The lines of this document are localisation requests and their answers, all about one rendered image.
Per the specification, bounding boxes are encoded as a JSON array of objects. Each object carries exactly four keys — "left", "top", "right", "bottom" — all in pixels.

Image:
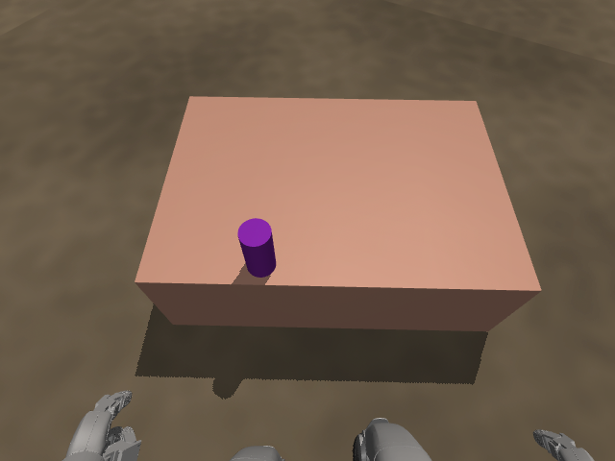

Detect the left robot hand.
[{"left": 65, "top": 390, "right": 141, "bottom": 461}]

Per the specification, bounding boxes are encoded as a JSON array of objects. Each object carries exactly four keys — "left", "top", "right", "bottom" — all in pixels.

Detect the can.
[{"left": 237, "top": 218, "right": 276, "bottom": 278}]

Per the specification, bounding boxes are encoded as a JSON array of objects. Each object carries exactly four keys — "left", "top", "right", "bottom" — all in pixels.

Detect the right robot hand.
[{"left": 533, "top": 429, "right": 595, "bottom": 461}]

